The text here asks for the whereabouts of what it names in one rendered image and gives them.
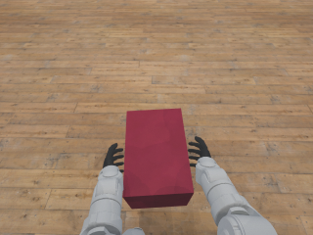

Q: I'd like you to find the left robot forearm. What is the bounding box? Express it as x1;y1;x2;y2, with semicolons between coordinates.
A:
79;165;124;235

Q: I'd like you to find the robot right hand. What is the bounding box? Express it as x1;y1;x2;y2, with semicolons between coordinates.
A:
188;136;211;167

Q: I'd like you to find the right robot forearm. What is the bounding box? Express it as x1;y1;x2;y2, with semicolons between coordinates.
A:
195;157;277;233

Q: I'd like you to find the robot right upper arm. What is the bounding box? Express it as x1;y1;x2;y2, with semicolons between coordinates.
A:
217;213;277;235

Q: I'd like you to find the robot left hand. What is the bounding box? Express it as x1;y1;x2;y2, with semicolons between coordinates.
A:
103;143;124;173

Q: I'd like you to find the carton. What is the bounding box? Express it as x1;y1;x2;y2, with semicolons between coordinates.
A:
122;108;195;210

